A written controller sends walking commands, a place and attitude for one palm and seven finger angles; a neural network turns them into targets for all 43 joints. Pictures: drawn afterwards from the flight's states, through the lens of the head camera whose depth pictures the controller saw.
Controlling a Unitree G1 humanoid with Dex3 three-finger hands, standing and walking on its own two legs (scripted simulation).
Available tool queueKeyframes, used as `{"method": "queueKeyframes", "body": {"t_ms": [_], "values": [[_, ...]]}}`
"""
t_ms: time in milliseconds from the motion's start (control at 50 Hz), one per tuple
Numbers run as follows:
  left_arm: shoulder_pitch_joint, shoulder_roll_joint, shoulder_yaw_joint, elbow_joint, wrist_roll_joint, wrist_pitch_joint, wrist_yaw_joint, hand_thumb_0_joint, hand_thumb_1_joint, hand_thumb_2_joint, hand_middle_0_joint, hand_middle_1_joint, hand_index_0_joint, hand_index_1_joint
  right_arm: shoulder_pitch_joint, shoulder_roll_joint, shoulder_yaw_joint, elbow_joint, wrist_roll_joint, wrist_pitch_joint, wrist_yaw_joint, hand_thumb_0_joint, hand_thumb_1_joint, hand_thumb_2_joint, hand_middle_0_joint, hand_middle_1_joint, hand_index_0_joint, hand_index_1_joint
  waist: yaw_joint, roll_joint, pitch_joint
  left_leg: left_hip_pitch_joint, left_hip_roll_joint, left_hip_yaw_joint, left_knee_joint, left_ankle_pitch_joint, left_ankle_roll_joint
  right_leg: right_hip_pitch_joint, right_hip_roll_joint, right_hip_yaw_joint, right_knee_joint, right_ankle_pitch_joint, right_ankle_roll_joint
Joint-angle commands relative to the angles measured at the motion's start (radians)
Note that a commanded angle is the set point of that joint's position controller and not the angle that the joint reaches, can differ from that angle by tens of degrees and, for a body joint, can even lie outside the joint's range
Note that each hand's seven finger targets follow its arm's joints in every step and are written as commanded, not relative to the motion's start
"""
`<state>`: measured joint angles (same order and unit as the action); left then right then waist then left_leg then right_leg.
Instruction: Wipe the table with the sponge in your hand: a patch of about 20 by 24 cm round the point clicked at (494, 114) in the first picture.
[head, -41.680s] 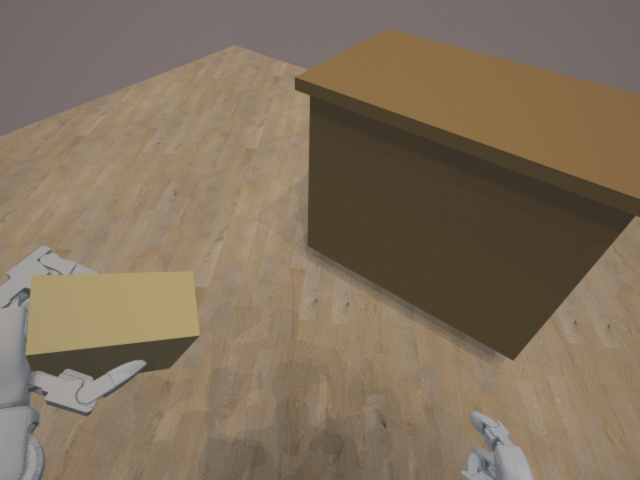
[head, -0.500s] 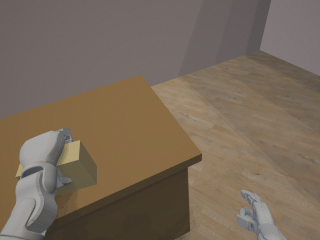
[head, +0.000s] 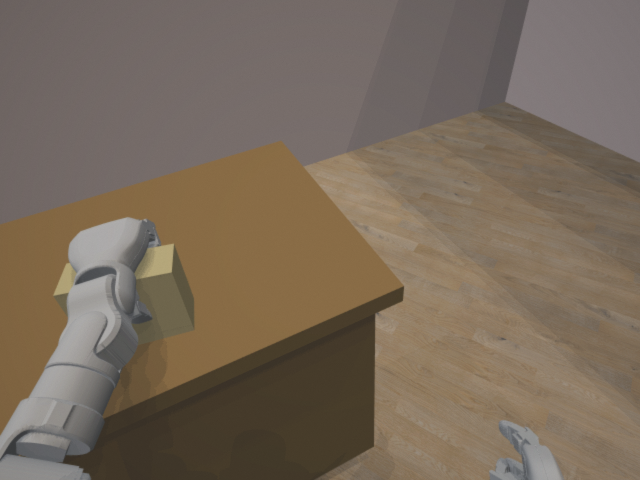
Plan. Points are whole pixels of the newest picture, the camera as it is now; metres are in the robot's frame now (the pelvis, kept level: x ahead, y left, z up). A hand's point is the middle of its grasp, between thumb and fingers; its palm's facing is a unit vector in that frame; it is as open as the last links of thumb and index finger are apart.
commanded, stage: wipe forward along the middle lane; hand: left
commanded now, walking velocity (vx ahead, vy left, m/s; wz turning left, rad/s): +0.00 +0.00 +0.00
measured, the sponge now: (138, 309) +0.32 +0.30 +0.06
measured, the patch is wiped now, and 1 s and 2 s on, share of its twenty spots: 0.90 0.90 0.90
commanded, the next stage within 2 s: slide back across to the first lane in 1.04 s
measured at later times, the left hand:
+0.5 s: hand (128, 246) +0.38 +0.32 +0.12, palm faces -0.08 -0.01 -1.00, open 10.2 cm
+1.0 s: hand (120, 229) +0.42 +0.35 +0.12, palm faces -0.12 +0.00 -0.99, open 10.2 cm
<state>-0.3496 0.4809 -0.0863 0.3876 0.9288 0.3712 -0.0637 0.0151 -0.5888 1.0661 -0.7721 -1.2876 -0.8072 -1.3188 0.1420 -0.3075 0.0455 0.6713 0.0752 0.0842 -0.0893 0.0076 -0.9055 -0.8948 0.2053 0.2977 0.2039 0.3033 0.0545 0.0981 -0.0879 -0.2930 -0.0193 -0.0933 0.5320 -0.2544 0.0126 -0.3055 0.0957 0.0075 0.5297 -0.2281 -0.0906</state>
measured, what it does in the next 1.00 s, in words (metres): stands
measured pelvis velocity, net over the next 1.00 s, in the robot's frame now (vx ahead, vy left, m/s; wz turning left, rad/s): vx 0.01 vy -0.01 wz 0.01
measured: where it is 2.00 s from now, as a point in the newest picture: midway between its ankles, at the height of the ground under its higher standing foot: outside the picture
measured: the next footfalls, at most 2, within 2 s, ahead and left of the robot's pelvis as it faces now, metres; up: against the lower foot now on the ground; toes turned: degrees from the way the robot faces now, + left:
none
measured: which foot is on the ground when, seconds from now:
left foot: down 0.00-1.00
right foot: down 0.00-1.00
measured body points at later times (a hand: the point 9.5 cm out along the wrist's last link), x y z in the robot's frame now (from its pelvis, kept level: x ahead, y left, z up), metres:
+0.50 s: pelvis +0.00 -0.01 -0.01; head +0.00 -0.05 +0.44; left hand +0.38 +0.31 +0.18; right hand +0.14 -0.27 -0.13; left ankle +0.02 +0.14 -0.73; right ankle +0.03 -0.06 -0.73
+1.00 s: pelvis +0.01 -0.01 -0.01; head +0.05 -0.04 +0.44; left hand +0.42 +0.34 +0.18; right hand +0.12 -0.28 -0.14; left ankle +0.02 +0.14 -0.73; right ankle +0.03 -0.06 -0.73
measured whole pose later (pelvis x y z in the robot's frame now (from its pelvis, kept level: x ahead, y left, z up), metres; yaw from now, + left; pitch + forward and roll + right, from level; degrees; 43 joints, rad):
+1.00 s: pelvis +0.01 -0.01 -0.01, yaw +1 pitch +9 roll +0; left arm -0.77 0.69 0.03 0.99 0.99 0.13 -0.02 0.02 -0.61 1.07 -0.79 -1.28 -0.80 -1.36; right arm 0.22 -0.32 0.03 0.70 0.09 0.11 -0.08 0.00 -0.91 -0.89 0.21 0.30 0.20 0.30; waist -0.03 0.07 -0.10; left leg -0.50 0.01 -0.11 0.61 -0.28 0.04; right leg -0.49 0.12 -0.02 0.55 -0.23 -0.11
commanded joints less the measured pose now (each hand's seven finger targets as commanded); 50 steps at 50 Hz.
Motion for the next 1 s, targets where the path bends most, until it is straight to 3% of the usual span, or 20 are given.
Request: {"method": "queueKeyframes", "body": {"t_ms": [0, 60, 100, 180, 200, 220, 280, 300, 360, 500, 560, 600, 640, 720, 780, 800, 840, 900, 940, 980], "values": [[-0.208, 0.265, 0.085, 0.111, 0.073, -0.012, 0.061, 0.000, 0.100, 1.300, -1.200, -1.600, -1.200, -1.600, -0.157, -0.108, -0.044, -0.156, -0.002, -0.051, -0.006, 0.000, -0.900, -0.900, 0.200, 0.300, 0.200, 0.300, 0.001, -0.172, -0.010, -0.112, -0.041, 0.057, -0.069, -0.104, 0.037, 0.009, -0.073, 0.104, -0.186, -0.264, 0.044], [-0.257, 0.224, 0.041, 0.145, 0.071, -0.030, 0.072, 0.000, 0.100, 1.300, -1.200, -1.600, -1.200, -1.600, -0.133, -0.108, -0.050, -0.147, 0.002, -0.049, -0.005, 0.000, -0.900, -0.900, 0.200, 0.300, 0.200, 0.300, -0.015, -0.191, -0.013, -0.126, -0.046, 0.066, -0.055, -0.113, 0.037, -0.002, -0.076, 0.090, -0.184, -0.275, 0.053], [-0.299, 0.261, 0.065, 0.172, 0.076, -0.036, 0.078, 0.000, 0.100, 1.300, -1.200, -1.600, -1.200, -1.600, -0.123, -0.111, -0.050, -0.144, 0.003, -0.051, -0.005, 0.000, -0.900, -0.900, 0.200, 0.300, 0.200, 0.300, -0.012, -0.157, -0.028, -0.139, -0.045, 0.056, -0.060, -0.120, 0.037, -0.005, -0.075, 0.098, -0.177, -0.276, 0.045], [-0.339, 0.264, 0.055, 0.241, 0.081, -0.053, 0.088, 0.000, 0.100, 1.300, -1.200, -1.600, -1.200, -1.600, -0.089, -0.113, -0.057, -0.126, 0.005, -0.048, -0.003, 0.000, -0.900, -0.900, 0.200, 0.300, 0.200, 0.300, -0.023, -0.192, -0.042, -0.156, -0.046, 0.062, -0.041, -0.118, 0.039, -0.004, -0.080, 0.096, -0.178, -0.276, 0.054], [-0.371, 0.293, 0.075, 0.246, 0.085, -0.060, 0.089, 0.000, 0.100, 1.300, -1.200, -1.600, -1.200, -1.600, -0.090, -0.115, -0.055, -0.127, 0.005, -0.047, -0.004, 0.000, -0.900, -0.900, 0.200, 0.300, 0.200, 0.300, -0.022, -0.151, -0.041, -0.165, -0.045, 0.053, -0.045, -0.118, 0.038, -0.011, -0.078, 0.104, -0.170, -0.267, 0.046], [-0.377, 0.257, 0.041, 0.269, 0.087, -0.063, 0.089, 0.000, 0.100, 1.300, -1.200, -1.600, -1.200, -1.600, -0.073, -0.110, -0.056, -0.121, 0.005, -0.046, -0.003, 0.000, -0.900, -0.900, 0.200, 0.300, 0.200, 0.300, -0.031, -0.165, -0.044, -0.168, -0.046, 0.059, -0.043, -0.123, 0.039, -0.010, -0.080, 0.086, -0.167, -0.271, 0.051], [-0.423, 0.308, 0.068, 0.323, 0.091, -0.084, 0.090, 0.000, 0.100, 1.300, -1.200, -1.600, -1.200, -1.600, -0.051, -0.117, -0.060, -0.109, 0.005, -0.046, -0.005, 0.000, -0.900, -0.900, 0.200, 0.300, 0.200, 0.300, -0.037, -0.208, -0.057, -0.189, -0.044, 0.059, -0.022, -0.112, 0.043, -0.001, -0.085, 0.113, -0.176, -0.271, 0.057], [-0.454, 0.341, 0.089, 0.330, 0.092, -0.092, 0.088, 0.000, 0.100, 1.300, -1.200, -1.600, -1.200, -1.600, -0.050, -0.120, -0.058, -0.108, 0.005, -0.045, -0.008, 0.000, -0.900, -0.900, 0.200, 0.300, 0.200, 0.300, -0.037, -0.177, -0.060, -0.200, -0.043, 0.052, -0.023, -0.111, 0.040, -0.001, -0.087, 0.128, -0.172, -0.268, 0.051], [-0.515, 0.344, 0.067, 0.380, 0.103, -0.115, 0.085, 0.000, 0.100, 1.300, -1.200, -1.600, -1.200, -1.600, -0.021, -0.121, -0.058, -0.095, 0.007, -0.044, -0.007, 0.000, -0.900, -0.900, 0.200, 0.300, 0.200, 0.300, -0.054, -0.170, -0.059, -0.210, -0.041, 0.055, -0.012, -0.109, 0.043, -0.012, -0.089, 0.118, -0.168, -0.252, 0.055], [-0.544, 0.373, 0.088, 0.422, 0.106, -0.161, 0.078, 0.000, 0.100, 1.300, -1.200, -1.600, -1.200, -1.600, 0.014, -0.121, -0.063, -0.099, 0.008, -0.032, -0.001, 0.000, -0.900, -0.900, 0.200, 0.300, 0.200, 0.300, -0.054, -0.140, -0.140, -0.228, -0.038, 0.044, 0.005, -0.044, 0.046, 0.043, -0.092, 0.123, -0.138, -0.072, 0.047], [-0.487, 0.387, 0.114, 0.448, 0.097, -0.179, 0.081, 0.000, 0.100, 1.300, -1.200, -1.600, -1.200, -1.600, 0.043, -0.129, -0.069, -0.093, 0.007, -0.020, 0.006, 0.000, -0.900, -0.900, 0.200, 0.300, 0.200, 0.300, -0.054, -0.201, -0.179, -0.236, -0.036, 0.051, 0.025, 0.004, 0.049, 0.099, -0.097, 0.125, -0.112, 0.087, 0.057], [-0.518, 0.389, 0.115, 0.425, 0.086, -0.193, 0.078, 0.000, 0.100, 1.300, -1.200, -1.600, -1.200, -1.600, 0.036, -0.128, -0.068, -0.098, 0.009, -0.016, 0.005, 0.000, -0.900, -0.900, 0.200, 0.300, 0.200, 0.300, -0.056, -0.167, -0.188, -0.244, -0.038, 0.048, 0.022, 0.016, 0.048, 0.108, -0.100, 0.134, -0.103, 0.140, 0.054], [-0.494, 0.403, 0.123, 0.454, 0.095, -0.200, 0.085, 0.000, 0.100, 1.300, -1.200, -1.600, -1.200, -1.600, 0.050, -0.134, -0.070, -0.091, 0.010, -0.009, 0.009, 0.000, -0.900, -0.900, 0.200, 0.300, 0.200, 0.300, -0.060, -0.184, -0.156, -0.246, -0.036, 0.054, 0.021, 0.006, 0.051, 0.085, -0.094, 0.116, -0.107, 0.122, 0.059], [-0.499, 0.442, 0.149, 0.451, 0.111, -0.217, 0.098, 0.000, 0.100, 1.300, -1.200, -1.600, -1.200, -1.600, 0.065, -0.138, -0.075, -0.083, 0.007, -0.002, 0.014, 0.000, -0.900, -0.900, 0.200, 0.300, 0.200, 0.300, -0.058, -0.157, -0.183, -0.254, -0.036, 0.056, 0.030, 0.026, 0.052, 0.104, -0.098, 0.127, -0.094, 0.175, 0.056], [-0.555, 0.451, 0.127, 0.474, 0.118, -0.210, 0.100, 0.000, 0.100, 1.300, -1.200, -1.600, -1.200, -1.600, 0.067, -0.144, -0.072, -0.081, 0.013, 0.003, 0.015, 0.000, -0.900, -0.900, 0.200, 0.300, 0.200, 0.300, -0.083, -0.173, -0.149, -0.280, -0.037, 0.059, 0.032, -0.012, 0.053, 0.074, -0.100, 0.137, -0.113, 0.119, 0.062], [-0.575, 0.485, 0.152, 0.478, 0.115, -0.212, 0.098, 0.000, 0.100, 1.300, -1.200, -1.600, -1.200, -1.600, 0.063, -0.145, -0.070, -0.079, 0.014, 0.003, 0.013, 0.000, -0.900, -0.900, 0.200, 0.300, 0.200, 0.300, -0.077, -0.150, -0.154, -0.282, -0.035, 0.052, 0.026, -0.005, 0.052, 0.076, -0.098, 0.141, -0.111, 0.115, 0.054], [-0.610, 0.510, 0.148, 0.510, 0.122, -0.207, 0.100, 0.000, 0.100, 1.300, -1.200, -1.600, -1.200, -1.600, 0.075, -0.151, -0.070, -0.071, 0.015, 0.006, 0.009, 0.000, -0.900, -0.900, 0.200, 0.300, 0.200, 0.300, -0.091, -0.159, -0.152, -0.290, -0.035, 0.057, 0.032, -0.024, 0.054, 0.067, -0.099, 0.138, -0.119, 0.071, 0.063], [-0.657, 0.532, 0.148, 0.527, 0.122, -0.210, 0.088, 0.000, 0.100, 1.300, -1.200, -1.600, -1.200, -1.600, 0.076, -0.151, -0.066, -0.074, 0.017, 0.003, 0.006, 0.000, -0.900, -0.900, 0.200, 0.300, 0.200, 0.300, -0.090, -0.119, -0.183, -0.295, -0.032, 0.053, 0.029, -0.024, 0.051, 0.077, -0.104, 0.149, -0.120, 0.061, 0.056], [-0.680, 0.565, 0.154, 0.563, 0.128, -0.212, 0.082, 0.000, 0.100, 1.300, -1.200, -1.600, -1.200, -1.600, 0.096, -0.157, -0.066, -0.066, 0.017, 0.004, 0.004, 0.000, -0.900, -0.900, 0.200, 0.300, 0.200, 0.300, -0.103, -0.145, -0.197, -0.303, -0.029, 0.056, 0.039, -0.026, 0.053, 0.087, -0.106, 0.147, -0.118, 0.073, 0.065], [-0.700, 0.584, 0.157, 0.576, 0.130, -0.219, 0.074, 0.000, 0.100, 1.300, -1.200, -1.600, -1.200, -1.600, 0.106, -0.158, -0.065, -0.068, 0.017, 0.004, 0.002, 0.000, -0.900, -0.900, 0.200, 0.300, 0.200, 0.300, -0.105, -0.130, -0.217, -0.317, -0.028, 0.057, 0.044, -0.035, 0.049, 0.106, -0.115, 0.161, -0.118, 0.074, 0.066]]}}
